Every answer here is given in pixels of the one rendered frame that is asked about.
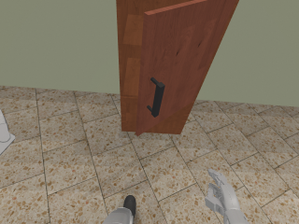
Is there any cupboard door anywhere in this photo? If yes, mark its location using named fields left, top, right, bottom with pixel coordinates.
left=135, top=0, right=236, bottom=136

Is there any left robot hand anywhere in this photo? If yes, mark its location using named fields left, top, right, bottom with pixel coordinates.
left=0, top=108, right=16, bottom=155

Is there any handle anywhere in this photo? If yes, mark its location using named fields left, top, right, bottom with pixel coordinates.
left=147, top=77, right=165, bottom=118

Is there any robot left thigh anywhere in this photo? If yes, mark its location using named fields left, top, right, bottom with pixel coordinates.
left=102, top=209, right=134, bottom=224

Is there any robot left foot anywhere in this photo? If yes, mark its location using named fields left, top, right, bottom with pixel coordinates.
left=123, top=195, right=136, bottom=224

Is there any robot right forearm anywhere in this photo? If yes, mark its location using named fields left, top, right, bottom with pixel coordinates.
left=223, top=209, right=250, bottom=224

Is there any right robot hand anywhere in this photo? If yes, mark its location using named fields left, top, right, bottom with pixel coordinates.
left=205, top=168, right=241, bottom=216

